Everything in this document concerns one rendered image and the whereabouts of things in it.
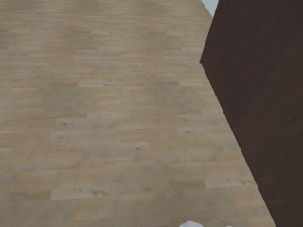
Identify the wardrobe door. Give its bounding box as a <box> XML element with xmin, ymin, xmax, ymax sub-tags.
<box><xmin>205</xmin><ymin>0</ymin><xmax>303</xmax><ymax>123</ymax></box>
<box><xmin>232</xmin><ymin>30</ymin><xmax>303</xmax><ymax>227</ymax></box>

